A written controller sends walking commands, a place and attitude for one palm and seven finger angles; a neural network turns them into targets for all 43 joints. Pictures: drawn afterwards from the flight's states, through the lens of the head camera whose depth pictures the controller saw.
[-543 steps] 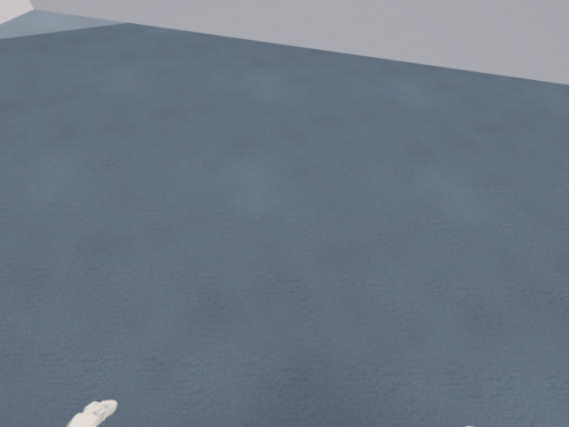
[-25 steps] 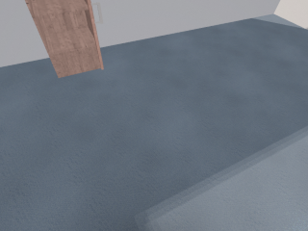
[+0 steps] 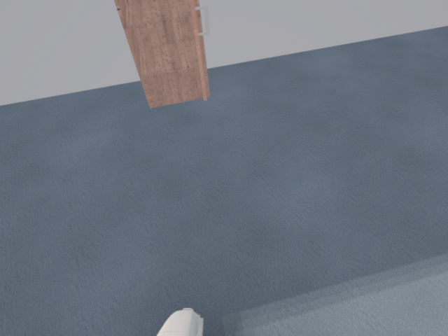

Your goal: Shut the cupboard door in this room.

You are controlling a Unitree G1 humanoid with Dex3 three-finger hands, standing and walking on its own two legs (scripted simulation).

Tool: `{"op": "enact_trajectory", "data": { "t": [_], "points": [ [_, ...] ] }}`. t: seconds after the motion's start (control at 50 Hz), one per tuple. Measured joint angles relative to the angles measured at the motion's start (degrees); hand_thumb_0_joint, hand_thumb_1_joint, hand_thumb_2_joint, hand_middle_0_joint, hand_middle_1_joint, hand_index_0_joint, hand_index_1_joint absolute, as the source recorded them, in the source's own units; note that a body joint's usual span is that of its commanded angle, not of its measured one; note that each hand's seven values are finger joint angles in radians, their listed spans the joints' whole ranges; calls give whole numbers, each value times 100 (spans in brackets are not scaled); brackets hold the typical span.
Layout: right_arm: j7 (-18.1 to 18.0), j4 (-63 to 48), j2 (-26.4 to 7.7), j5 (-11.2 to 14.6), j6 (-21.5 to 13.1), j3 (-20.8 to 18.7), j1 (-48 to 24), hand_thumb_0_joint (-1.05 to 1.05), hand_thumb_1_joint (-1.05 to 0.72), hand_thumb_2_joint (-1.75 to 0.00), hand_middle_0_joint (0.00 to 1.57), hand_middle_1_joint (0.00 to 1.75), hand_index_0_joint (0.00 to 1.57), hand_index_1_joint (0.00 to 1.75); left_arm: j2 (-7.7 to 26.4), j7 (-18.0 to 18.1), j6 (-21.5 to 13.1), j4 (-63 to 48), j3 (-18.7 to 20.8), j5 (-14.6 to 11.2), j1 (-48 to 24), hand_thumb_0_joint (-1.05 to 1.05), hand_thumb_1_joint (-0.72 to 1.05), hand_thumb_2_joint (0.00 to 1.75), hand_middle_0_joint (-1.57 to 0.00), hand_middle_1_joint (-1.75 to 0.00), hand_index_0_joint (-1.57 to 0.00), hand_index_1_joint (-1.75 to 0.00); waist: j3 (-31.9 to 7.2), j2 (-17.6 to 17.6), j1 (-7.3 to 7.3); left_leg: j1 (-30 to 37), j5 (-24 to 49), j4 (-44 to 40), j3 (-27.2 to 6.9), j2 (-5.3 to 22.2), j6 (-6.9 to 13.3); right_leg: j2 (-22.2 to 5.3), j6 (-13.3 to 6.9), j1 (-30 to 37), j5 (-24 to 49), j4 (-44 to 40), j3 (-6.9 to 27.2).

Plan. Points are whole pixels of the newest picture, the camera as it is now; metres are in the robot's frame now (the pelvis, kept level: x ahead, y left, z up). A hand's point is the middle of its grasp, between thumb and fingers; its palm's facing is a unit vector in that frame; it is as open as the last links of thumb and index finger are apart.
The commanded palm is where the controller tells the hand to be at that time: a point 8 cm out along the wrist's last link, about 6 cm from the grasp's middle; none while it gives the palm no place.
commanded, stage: stand and wait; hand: left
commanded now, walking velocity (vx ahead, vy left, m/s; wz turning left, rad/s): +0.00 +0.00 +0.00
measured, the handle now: (202, 21) +1.45 +0.19 -0.06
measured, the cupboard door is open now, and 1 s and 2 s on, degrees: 82 82 82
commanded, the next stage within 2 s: turn or walk to find it in 0.16 s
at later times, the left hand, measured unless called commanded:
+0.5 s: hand out of the picture +0.12 +0.24 -0.17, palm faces +0.13 -0.97 -0.22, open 7.4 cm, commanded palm none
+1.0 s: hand out of the picture +0.00 +0.19 -0.17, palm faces +0.34 -0.91 -0.24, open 7.3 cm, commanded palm none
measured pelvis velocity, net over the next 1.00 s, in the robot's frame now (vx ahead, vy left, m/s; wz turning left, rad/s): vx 0.03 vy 0.00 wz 0.32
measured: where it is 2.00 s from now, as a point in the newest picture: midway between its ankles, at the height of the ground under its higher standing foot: outside the picture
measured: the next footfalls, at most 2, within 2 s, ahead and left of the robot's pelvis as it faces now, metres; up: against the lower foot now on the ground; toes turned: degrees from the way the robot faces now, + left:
left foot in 0.14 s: +0.12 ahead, +0.14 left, +0.00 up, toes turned +6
right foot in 0.62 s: +0.11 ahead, -0.09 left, +0.00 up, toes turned +3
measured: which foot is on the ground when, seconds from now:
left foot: up 0.00-0.12, down 0.14-0.64, up 0.66-1.00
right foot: down 0.00-0.18, up 0.20-0.60, down 0.62-1.00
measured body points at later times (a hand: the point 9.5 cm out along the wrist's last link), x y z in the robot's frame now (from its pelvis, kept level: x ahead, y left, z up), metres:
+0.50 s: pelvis +0.05 +0.04 -0.01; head +0.06 +0.04 +0.44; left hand +0.11 +0.29 -0.15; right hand +0.15 -0.19 -0.15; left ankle +0.08 +0.13 -0.74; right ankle +0.06 -0.11 -0.70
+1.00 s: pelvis +0.03 +0.00 -0.01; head +0.07 +0.00 +0.44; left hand -0.01 +0.23 -0.15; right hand +0.13 -0.24 -0.17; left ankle -0.05 +0.13 -0.69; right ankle +0.07 -0.10 -0.74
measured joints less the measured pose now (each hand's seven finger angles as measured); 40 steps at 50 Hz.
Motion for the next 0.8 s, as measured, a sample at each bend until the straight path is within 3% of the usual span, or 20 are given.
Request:
{"op": "enact_trajectory", "data": {
  "t": [0.1,0.14,0.16,0.18,0.22,0.3,0.5,0.58,0.62,0.64,0.7,0.76,0.8],
  "points": [
    [-31,31,208,38,-72,171,-385,0,-92,-90,20,30,20,30,-92,20,76,212,-63,37,233,0,90,89,-20,-30,-20,-30,154,-111,208,708,-199,-1722,376,11,98,-26,135,-27,-351,336,-97],
    [-58,13,305,45,-182,243,-537,0,-92,-90,20,30,20,30,-90,28,114,304,-64,24,312,0,90,89,-20,-30,-20,-30,180,-182,278,1150,77,-2506,518,-86,168,-49,224,-93,-579,635,-99],
    [-78,11,380,42,-263,266,-615,0,-92,-90,20,30,20,30,-59,34,143,362,-61,4,323,0,90,89,-20,-30,-20,-30,199,-281,292,1360,-90,-2797,584,-149,353,-119,263,-187,-725,924,-68],
    [-98,6,473,40,-343,290,-709,0,-92,-90,20,30,20,30,-11,47,188,422,-55,-29,263,0,90,89,-20,-30,-20,-30,256,-431,309,1397,-252,-2790,640,-229,483,-233,261,-356,-742,1337,44],
    [-146,-33,598,81,-450,362,-853,0,-92,-90,20,30,20,30,50,81,276,465,-54,-78,132,0,90,89,-20,-30,-20,-30,339,-551,358,1483,-347,-2719,718,-250,597,-200,283,-777,-1248,2337,466],
    [-254,-46,689,121,-502,359,-956,-1,-92,-90,20,30,20,30,139,69,395,452,3,-88,-258,0,91,89,-20,-30,-20,-30,257,-441,241,1783,-196,-3048,671,-238,648,-121,369,-1387,-1388,3243,777],
    [-171,-75,428,26,-328,181,-652,-2,-93,-90,21,30,20,30,499,25,423,-267,251,-30,-1354,0,91,89,-19,-30,-20,-30,-58,-319,-27,1939,138,-3499,318,-433,598,-100,457,-2002,-666,2938,927],
    [-136,-85,297,-7,-220,100,-424,-1,-92,-90,21,30,20,30,513,9,399,-493,256,-38,-1495,0,91,89,-19,-30,-20,-30,-91,-191,-143,1797,153,-3390,175,-471,495,51,417,-1728,-455,2129,863],
    [-121,-95,242,6,-175,67,-284,-1,-92,-90,20,30,20,30,516,-2,343,-587,241,-41,-1472,0,91,89,-19,-30,-20,-30,-109,-154,-167,1635,98,-3192,103,-520,414,100,390,-1400,-20,1348,814],
    [-114,-90,189,29,-147,39,-234,0,-92,-90,20,30,20,30,472,7,304,-599,237,-17,-1465,0,91,89,-19,-30,-20,-30,-83,-46,-170,1515,-56,-2972,26,-487,387,155,270,-1359,99,1231,740],
    [-98,-77,101,30,6,-44,-87,0,-92,-90,20,30,20,30,370,-1,299,-676,168,6,-1333,0,91,89,-19,-30,-20,-30,-23,74,-194,955,-1107,-1466,-133,-586,301,109,-81,-1349,97,1268,511],
    [-53,-45,46,6,77,-88,2,0,-92,-90,20,30,20,30,299,4,330,-656,153,-27,-1152,0,90,89,-20,-30,-20,-30,14,78,-175,532,-983,-57,-130,-536,214,43,-139,-1225,232,973,361],
    [-40,-41,25,4,70,-98,56,0,-92,-90,20,30,20,30,260,6,332,-607,139,-39,-1059,0,90,89,-20,-30,-20,-30,48,85,-194,427,-761,411,-153,-432,129,20,-142,-1160,326,799,240]
  ]
}}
